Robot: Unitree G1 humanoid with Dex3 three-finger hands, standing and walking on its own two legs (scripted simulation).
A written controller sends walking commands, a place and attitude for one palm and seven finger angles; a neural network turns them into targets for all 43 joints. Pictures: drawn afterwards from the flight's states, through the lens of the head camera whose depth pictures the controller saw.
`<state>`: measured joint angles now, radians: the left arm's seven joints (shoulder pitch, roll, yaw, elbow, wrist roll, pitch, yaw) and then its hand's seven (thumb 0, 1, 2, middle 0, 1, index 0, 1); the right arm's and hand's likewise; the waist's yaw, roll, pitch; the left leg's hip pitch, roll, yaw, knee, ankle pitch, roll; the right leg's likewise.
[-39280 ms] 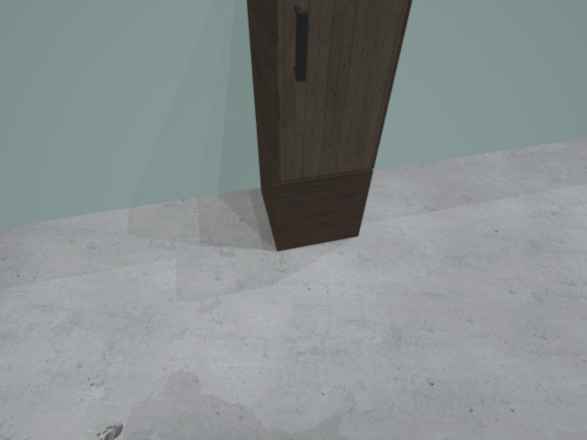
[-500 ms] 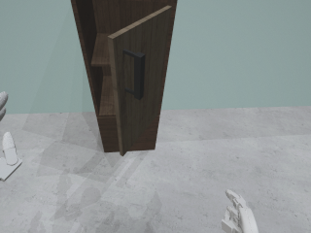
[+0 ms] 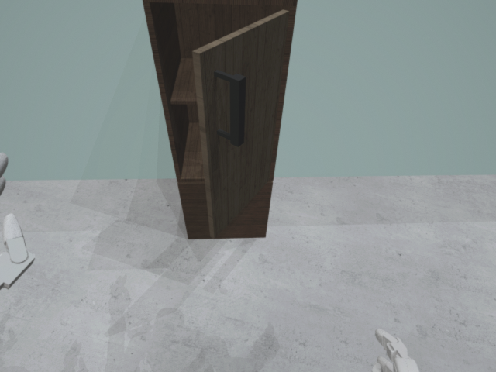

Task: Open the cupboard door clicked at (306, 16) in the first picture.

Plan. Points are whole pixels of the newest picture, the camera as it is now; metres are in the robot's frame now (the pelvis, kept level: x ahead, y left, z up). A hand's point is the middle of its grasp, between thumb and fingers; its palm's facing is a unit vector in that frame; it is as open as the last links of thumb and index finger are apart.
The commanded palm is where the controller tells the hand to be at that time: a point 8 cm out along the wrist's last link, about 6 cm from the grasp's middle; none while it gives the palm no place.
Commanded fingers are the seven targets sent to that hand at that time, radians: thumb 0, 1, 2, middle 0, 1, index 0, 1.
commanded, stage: stop stepping back and stand still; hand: left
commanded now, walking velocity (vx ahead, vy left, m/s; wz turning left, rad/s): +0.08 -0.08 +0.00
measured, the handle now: (229, 109) +0.60 +0.07 +0.13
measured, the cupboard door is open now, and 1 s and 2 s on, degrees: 52 52 52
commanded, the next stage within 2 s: let the arm hang, fingers relaxed in 0.08 s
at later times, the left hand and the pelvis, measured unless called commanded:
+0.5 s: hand out of the picture +0.09 +0.17 -0.16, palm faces +0.12 -0.98 -0.17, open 7.0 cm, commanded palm none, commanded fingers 0.00 0.90 0.90 -0.20 -0.30 -0.20 -0.30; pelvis +0.01 +0.00 -0.01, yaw +4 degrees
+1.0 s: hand out of the picture +0.01 +0.20 -0.16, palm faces +0.07 -0.98 -0.20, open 7.3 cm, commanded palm none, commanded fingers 0.00 0.90 0.90 -0.20 -0.30 -0.20 -0.30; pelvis +0.00 +0.02 +0.01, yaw +3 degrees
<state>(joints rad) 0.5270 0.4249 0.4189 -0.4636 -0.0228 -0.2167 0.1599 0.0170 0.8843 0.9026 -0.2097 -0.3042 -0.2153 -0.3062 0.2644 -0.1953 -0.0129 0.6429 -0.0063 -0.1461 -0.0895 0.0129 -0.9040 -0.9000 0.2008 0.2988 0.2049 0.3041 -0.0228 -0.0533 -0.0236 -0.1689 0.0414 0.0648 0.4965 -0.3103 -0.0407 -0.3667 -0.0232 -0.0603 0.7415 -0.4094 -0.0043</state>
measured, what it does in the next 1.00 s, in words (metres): steps on the spot: left foot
